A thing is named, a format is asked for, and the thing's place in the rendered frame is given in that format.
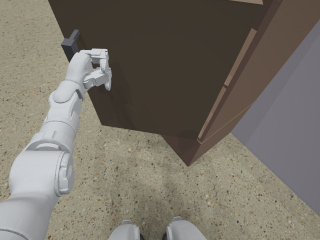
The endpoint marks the robot left hand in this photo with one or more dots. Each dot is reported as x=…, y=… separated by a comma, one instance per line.
x=81, y=71

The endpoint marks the handle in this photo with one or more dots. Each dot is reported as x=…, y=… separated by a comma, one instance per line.
x=69, y=45

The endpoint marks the cupboard door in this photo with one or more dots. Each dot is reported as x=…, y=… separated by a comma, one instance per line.
x=169, y=59

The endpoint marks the robot left upper arm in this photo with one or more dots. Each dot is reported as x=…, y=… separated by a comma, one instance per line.
x=39, y=178

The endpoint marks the robot left forearm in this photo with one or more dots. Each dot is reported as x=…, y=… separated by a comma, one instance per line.
x=60, y=126

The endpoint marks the left robot thigh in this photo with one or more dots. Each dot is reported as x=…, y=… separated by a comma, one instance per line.
x=125, y=232

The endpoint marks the robot right shin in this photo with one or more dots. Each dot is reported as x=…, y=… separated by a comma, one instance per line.
x=176, y=219

